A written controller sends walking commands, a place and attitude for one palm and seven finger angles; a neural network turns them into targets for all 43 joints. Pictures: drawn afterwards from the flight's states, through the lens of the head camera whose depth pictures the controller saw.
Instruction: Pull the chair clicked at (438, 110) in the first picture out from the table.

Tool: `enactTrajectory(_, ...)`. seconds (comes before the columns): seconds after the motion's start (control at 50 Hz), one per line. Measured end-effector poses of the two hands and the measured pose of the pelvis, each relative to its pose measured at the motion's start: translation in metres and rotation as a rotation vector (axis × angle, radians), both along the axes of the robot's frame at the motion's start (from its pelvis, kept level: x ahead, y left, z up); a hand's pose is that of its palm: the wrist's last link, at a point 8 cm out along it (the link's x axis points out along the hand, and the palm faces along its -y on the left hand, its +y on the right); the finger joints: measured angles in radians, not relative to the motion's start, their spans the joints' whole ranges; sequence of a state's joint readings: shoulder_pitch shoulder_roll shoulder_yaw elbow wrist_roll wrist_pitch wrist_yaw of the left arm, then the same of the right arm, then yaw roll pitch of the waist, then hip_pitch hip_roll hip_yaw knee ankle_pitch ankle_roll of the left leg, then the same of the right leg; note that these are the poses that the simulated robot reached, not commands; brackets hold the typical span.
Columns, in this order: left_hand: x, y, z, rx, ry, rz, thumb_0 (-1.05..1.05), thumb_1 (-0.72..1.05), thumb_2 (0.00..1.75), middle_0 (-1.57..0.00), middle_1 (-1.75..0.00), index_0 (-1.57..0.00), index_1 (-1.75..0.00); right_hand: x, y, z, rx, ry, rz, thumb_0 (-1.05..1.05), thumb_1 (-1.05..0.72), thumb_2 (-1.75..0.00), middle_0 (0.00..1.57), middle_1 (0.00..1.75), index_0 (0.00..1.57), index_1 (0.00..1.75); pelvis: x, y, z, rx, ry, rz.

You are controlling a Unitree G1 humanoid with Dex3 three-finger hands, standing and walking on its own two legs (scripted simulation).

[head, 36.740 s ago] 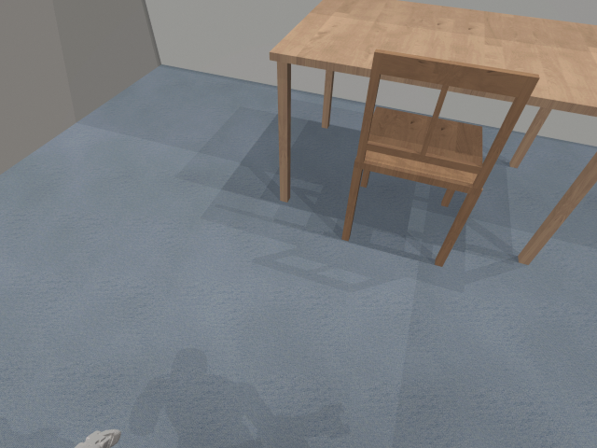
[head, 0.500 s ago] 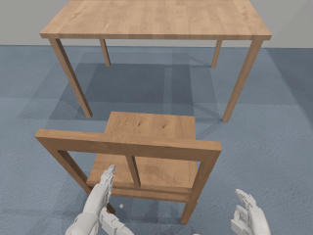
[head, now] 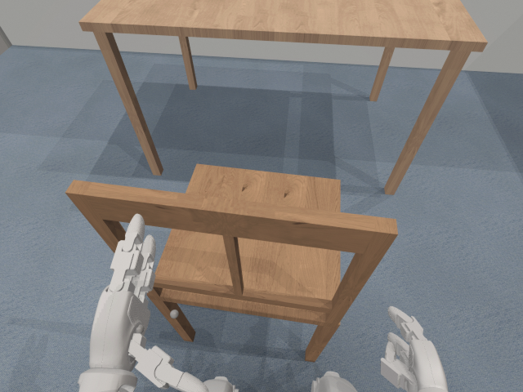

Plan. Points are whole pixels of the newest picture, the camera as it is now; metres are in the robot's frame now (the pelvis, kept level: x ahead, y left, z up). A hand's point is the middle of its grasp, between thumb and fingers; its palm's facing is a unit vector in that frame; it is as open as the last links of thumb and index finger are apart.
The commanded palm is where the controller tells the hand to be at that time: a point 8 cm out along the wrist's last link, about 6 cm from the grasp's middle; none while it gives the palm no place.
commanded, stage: draw the hand back to the body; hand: left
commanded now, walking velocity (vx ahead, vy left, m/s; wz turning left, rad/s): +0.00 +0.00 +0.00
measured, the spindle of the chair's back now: (235, 265) +0.33 +0.07 -0.05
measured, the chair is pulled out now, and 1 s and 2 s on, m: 0.59 0.59 0.59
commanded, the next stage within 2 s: step back with the hand held close in 1.30 s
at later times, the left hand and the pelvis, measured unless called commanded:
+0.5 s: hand (85, 302) +0.20 +0.20 +0.14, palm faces +0.26 -0.89 -0.37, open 15.2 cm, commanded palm +0.16 +0.25 +0.18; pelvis +0.03 +0.00 +0.05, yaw +1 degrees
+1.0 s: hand out of the picture +0.23 +0.27 +0.25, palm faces +0.52 -0.73 -0.45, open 8.5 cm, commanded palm +0.18 +0.30 +0.25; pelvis +0.03 -0.01 +0.07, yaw +0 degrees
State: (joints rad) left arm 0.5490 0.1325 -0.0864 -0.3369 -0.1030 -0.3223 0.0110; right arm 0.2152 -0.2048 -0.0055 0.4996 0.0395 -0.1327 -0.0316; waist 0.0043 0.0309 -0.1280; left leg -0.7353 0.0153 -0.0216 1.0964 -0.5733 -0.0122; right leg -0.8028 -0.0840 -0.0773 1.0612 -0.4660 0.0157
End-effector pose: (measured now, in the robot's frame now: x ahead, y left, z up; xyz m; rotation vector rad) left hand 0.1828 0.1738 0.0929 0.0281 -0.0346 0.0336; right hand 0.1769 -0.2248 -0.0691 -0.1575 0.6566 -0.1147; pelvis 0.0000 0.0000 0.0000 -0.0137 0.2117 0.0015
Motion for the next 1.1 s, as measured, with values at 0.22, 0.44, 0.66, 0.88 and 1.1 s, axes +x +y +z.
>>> enactTrajectory(0.22,-0.013,0.033,0.032,0.073,0.083,0.028,-0.01,-0.53,0.21,-0.01,0.00,-0.01,-0.01,0.004,0.001,0.009,0.029,0.005,-0.065,0.02,-0.90,-0.90,0.20,0.30,0.20,0.30,0.011,-0.002,0.016,-0.004,-0.042,0.005)
enactTrajectory(0.44,-0.017,0.061,0.057,0.285,0.208,0.236,-0.01,-0.26,0.34,-0.04,-0.06,-0.04,-0.06,0.018,-0.006,0.039,-0.020,0.003,-0.059,0.02,-0.90,-0.90,0.20,0.29,0.20,0.30,0.025,-0.001,0.044,-0.001,-0.148,0.011)
enactTrajectory(0.66,-0.013,0.093,0.120,0.401,0.038,0.391,0.00,0.12,0.53,-0.10,-0.14,-0.10,-0.14,0.036,0.008,0.056,0.004,-0.039,0.012,0.02,-0.90,-0.90,0.20,0.29,0.20,0.30,0.031,-0.003,0.062,0.004,-0.232,0.010)
enactTrajectory(0.88,-0.008,0.111,0.152,0.461,-0.041,0.458,0.01,0.51,0.72,-0.15,-0.22,-0.15,-0.22,0.035,0.003,0.057,0.004,-0.005,0.024,0.02,-0.90,-0.90,0.20,0.30,0.20,0.30,0.034,-0.006,0.071,0.004,-0.261,-0.001)
enactTrajectory(1.1,0.004,0.122,0.160,0.469,-0.068,0.493,0.01,0.82,0.87,-0.19,-0.28,-0.19,-0.29,0.026,-0.010,0.051,0.000,0.043,-0.016,0.02,-0.90,-0.90,0.20,0.30,0.20,0.30,0.034,-0.005,0.074,0.006,-0.265,-0.011)
